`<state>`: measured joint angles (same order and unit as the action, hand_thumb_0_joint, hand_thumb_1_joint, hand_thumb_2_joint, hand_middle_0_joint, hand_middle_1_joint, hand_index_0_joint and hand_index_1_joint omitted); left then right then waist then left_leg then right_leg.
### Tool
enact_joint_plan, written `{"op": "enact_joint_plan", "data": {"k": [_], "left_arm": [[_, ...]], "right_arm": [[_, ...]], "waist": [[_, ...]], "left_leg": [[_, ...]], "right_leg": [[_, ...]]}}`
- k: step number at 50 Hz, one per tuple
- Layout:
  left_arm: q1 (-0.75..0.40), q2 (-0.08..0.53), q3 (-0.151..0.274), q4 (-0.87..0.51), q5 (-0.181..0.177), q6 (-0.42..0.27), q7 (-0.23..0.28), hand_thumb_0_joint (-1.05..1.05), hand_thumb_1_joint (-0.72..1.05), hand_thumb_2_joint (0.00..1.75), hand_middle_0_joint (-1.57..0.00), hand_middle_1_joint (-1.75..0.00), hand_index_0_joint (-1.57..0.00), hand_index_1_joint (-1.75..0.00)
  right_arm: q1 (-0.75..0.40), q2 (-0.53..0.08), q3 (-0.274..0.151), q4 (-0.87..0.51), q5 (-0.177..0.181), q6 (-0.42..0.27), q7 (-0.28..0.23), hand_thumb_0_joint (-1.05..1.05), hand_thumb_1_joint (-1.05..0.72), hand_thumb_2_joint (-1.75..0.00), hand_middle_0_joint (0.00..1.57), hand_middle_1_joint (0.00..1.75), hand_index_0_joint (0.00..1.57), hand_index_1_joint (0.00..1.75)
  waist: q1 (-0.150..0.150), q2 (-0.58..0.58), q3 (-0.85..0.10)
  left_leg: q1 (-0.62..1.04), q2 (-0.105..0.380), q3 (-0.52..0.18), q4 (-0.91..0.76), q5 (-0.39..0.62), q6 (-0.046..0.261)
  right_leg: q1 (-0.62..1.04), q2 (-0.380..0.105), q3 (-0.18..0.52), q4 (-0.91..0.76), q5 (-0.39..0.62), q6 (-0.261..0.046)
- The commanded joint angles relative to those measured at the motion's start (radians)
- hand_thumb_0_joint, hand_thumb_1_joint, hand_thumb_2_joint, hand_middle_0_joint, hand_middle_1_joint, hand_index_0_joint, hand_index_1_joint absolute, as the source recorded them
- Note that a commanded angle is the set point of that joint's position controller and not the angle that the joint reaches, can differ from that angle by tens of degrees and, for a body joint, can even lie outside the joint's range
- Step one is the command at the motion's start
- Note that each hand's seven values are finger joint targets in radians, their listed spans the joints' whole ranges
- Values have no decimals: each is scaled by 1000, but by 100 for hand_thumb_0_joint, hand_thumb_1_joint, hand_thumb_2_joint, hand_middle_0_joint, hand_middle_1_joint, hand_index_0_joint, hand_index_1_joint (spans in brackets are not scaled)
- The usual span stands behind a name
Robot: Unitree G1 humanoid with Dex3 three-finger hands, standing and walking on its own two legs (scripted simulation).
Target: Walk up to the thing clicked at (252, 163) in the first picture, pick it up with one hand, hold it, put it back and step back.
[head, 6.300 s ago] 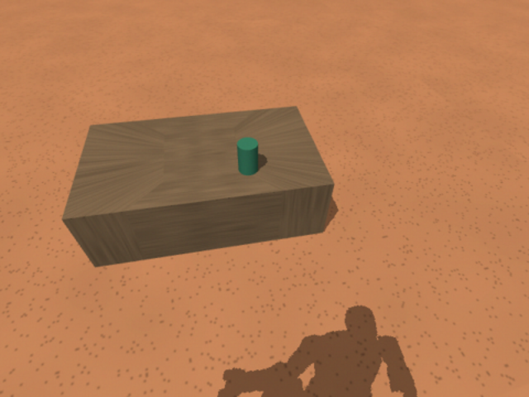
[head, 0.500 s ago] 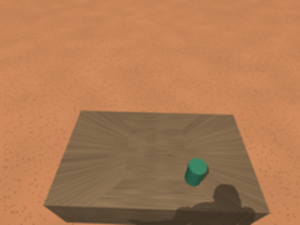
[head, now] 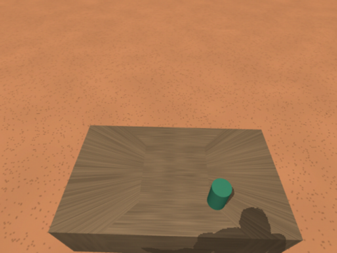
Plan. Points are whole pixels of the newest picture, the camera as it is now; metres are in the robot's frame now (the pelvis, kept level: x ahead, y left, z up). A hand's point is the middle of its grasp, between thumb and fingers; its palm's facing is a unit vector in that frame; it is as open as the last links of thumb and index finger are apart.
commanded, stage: stand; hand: right
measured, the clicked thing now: (218, 194) +0.46 -0.21 -0.39
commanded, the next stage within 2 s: go down in 0.10 s
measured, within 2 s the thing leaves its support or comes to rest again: neither
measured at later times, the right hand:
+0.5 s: hand out of the picture +0.15 -0.26 -0.16, palm faces +0.04 +0.94 -0.34, open 12.5 cm
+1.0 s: hand out of the picture +0.14 -0.27 -0.16, palm faces +0.07 +0.94 -0.34, open 17.6 cm
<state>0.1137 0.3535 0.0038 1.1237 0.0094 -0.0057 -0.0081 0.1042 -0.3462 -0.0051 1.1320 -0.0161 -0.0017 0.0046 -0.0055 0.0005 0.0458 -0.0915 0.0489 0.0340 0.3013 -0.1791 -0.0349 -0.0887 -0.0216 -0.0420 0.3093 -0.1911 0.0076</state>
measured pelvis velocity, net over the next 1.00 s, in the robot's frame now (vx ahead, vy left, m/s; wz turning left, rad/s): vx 0.00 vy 0.00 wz -0.02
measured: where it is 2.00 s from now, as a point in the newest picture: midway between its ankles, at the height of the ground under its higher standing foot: outside the picture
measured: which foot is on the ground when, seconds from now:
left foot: down 0.00-1.00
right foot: down 0.00-1.00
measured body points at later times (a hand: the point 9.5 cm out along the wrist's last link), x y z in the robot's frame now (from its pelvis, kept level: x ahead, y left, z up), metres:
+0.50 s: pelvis -0.02 +0.00 -0.01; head +0.03 -0.01 +0.43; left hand +0.08 +0.27 -0.13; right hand +0.14 -0.31 -0.13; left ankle -0.01 +0.14 -0.75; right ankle -0.01 -0.12 -0.75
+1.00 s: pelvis +0.00 +0.00 -0.04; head +0.05 -0.01 +0.41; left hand +0.14 +0.26 -0.14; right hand +0.14 -0.32 -0.14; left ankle -0.01 +0.14 -0.75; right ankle -0.01 -0.12 -0.75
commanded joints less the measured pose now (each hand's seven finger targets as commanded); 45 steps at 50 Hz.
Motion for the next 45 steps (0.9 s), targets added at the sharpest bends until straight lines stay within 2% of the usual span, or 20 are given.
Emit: {"op": "enact_joint_plan", "data": {"k": [1, 9, 10, 11, 12, 13, 15, 16, 17, 20, 21, 25, 28, 33, 36, 37, 38, 43, 44, 45], "left_arm": [[-40, 219, 36, -63, 0, -24, 16, 0, 90, 90, -20, -30, -20, -30], [-38, 219, 37, -63, 0, -24, 16, 0, 90, 90, -20, -30, -20, -30], [-39, 214, 36, -64, -1, -24, 16, 0, 87, 93, -20, -29, -18, -30], [-17, 67, 23, -332, -53, -65, 34, 0, 95, 95, -23, -32, -22, -33], [22, 90, 27, -289, -60, -63, 42, 0, 91, 93, -22, -31, -21, -32], [58, 104, 42, -292, -58, -57, 47, 0, 90, 93, -22, -31, -21, -32], [108, 118, 69, -325, -53, -43, 54, 0, 88, 91, -22, -31, -22, -31], [132, 112, 86, -350, -40, -45, 55, 0, 90, 91, -22, -31, -22, -31], [158, 108, 93, -369, -33, -44, 55, 0, 90, 90, -21, -31, -21, -31], [132, 83, 78, -444, -32, -53, 54, 0, 91, 90, -21, -31, -21, -31], [122, 91, 83, -463, -35, -53, 55, 0, 90, 90, -21, -31, -21, -31], [88, 70, 67, -533, -38, -67, 57, 0, 89, 90, -21, -31, -21, -31], [103, 75, 70, -554, -40, -76, 62, 0, 89, 90, -21, -31, -21, -31], [117, 56, 63, -553, -29, -112, 72, 0, 89, 90, -20, -30, -20, -31], [124, 60, 65, -550, -23, -134, 79, 0, 90, 90, -20, -30, -20, -31], [132, 61, 67, -551, -21, -139, 83, 0, 90, 91, -20, -30, -20, -31], [129, 55, 62, -554, -21, -145, 86, 0, 90, 91, -20, -30, -20, -31], [130, 61, 66, -560, -23, -159, 108, 0, 89, 91, -19, -30, -19, -30], [123, 54, 58, -566, -23, -163, 111, 0, 89, 91, -19, -30, -19, -30], [116, 60, 61, -568, -26, -166, 115, 0, 89, 92, -20, -30, -19, -31]], "right_arm": [[-37, -214, -34, -59, 4, -25, -12, 0, -90, -90, 20, 30, 20, 30], [-35, -211, -34, -60, 5, -26, -11, 0, -90, -90, 20, 30, 20, 30], [-30, -218, -34, -59, 3, -26, -12, 0, -82, -82, 12, 22, 12, 22], [-381, -73, -74, -410, 55, -114, -21, 0, -74, -74, 6, 14, 4, 14], [-455, -116, -80, -315, 34, -105, -22, 0, -66, -66, 4, 6, 4, 6], [-319, -171, -114, -212, 15, -79, -16, 0, -58, -58, 5, 5, 5, 5], [-259, -251, -183, -61, -13, -29, -3, 0, -42, -42, 6, 5, 5, 5], [-238, -282, -226, -65, -46, -25, 4, 0, -34, -34, 7, 4, 5, 4], [-193, -278, -236, -125, -70, -24, 15, 0, -26, -26, 7, 4, 6, 4], [-56, -236, -243, -125, -89, 39, 34, 0, -8, -12, 9, 3, 7, 3], [-141, -258, -251, -203, -90, 53, 35, 0, -1, -10, 9, 3, 7, 3], [-120, -189, -218, -283, -71, 122, 48, 0, 25, -6, 7, 4, 6, 4], [-89, -195, -228, -354, -58, 161, 61, 0, 42, -5, 6, 5, 5, 5], [-126, -199, -227, -473, -57, 168, 62, 0, 56, -4, 4, 5, 4, 5], [-101, -216, -241, -529, -64, 171, 51, 0, 57, -3, 4, 5, 4, 5], [-75, -238, -265, -538, -68, 173, 46, 0, 58, -3, 4, 5, 4, 5], [-43, -201, -243, -538, -65, 180, 48, 0, 59, -2, 4, 5, 4, 5], [-11, -235, -263, -660, -49, 220, 48, 0, 59, -1, 5, 5, 5, 5], [31, -191, -227, -627, -50, 239, 56, 0, 61, -1, 5, 5, 5, 5], [14, -211, -238, -681, -41, 247, 59, 0, 61, -1, 5, 5, 4, 5]], "waist": [[3, 8, -81], [3, -7, -79], [3, 4, -76], [112, -33, 1], [70, -10, -31], [65, 21, -30], [40, 29, -96], [28, 49, -185], [3, 17, -273], [-23, -33, -249], [-21, -58, -247], [0, -41, -183], [11, -33, -187], [33, -31, -211], [31, -60, -250], [24, -64, -276], [28, -69, -270], [26, -72, -303], [39, -69, -284], [32, -77, -266]], "left_leg": [[25, 102, -75, -31, 175, 41], [34, 101, -74, -31, 171, 42], [24, 100, -73, -31, 172, 43], [-184, -52, 6, 53, 139, 28], [-145, -50, 13, 59, 113, 27], [-164, -45, 16, 68, 70, 28], [-167, -39, 14, 106, 69, 31], [-141, -36, 12, 132, 105, 31], [-97, -37, 7, 153, 150, 35], [-97, -44, 20, 157, 158, 45], [-104, -46, 19, 149, 128, 47], [-168, -57, 28, 152, 24, 50], [-207, -66, 37, 173, 11, 53], [-267, -63, 31, 230, -17, 46], [-290, -61, 31, 281, 14, 47], [-286, -60, 32, 298, 31, 46], [-293, -57, 30, 306, 36, 45], [-311, -55, 34, 343, 73, 42], [-328, -58, 38, 348, 71, 42], [-341, -59, 41, 351, 45, 43]], "right_leg": [[6, -125, 96, -36, 196, -28], [3, -124, 97, -42, 186, -29], [2, -125, 97, -45, 193, -29], [-116, 9, -3, 43, 103, -25], [-101, 12, 3, 50, 71, -22], [-126, 16, 9, 71, 37, -26], [-177, 28, 4, 127, 63, -25], [-178, 29, 0, 161, 105, -24], [-173, 32, -5, 177, 156, -16], [-193, 35, -5, 174, 188, -5], [-194, 33, -4, 163, 151, -4], [-247, 17, 6, 163, 43, -12], [-246, 9, 18, 183, 38, -14], [-265, 7, 23, 239, -1, -19], [-278, 2, 33, 283, 40, -13], [-278, 2, 35, 302, 65, -11], [-282, 4, 32, 313, 67, -11], [-298, 4, 41, 362, 108, -11], [-310, 2, 44, 364, 111, -9], [-325, 0, 47, 365, 82, -8]]}}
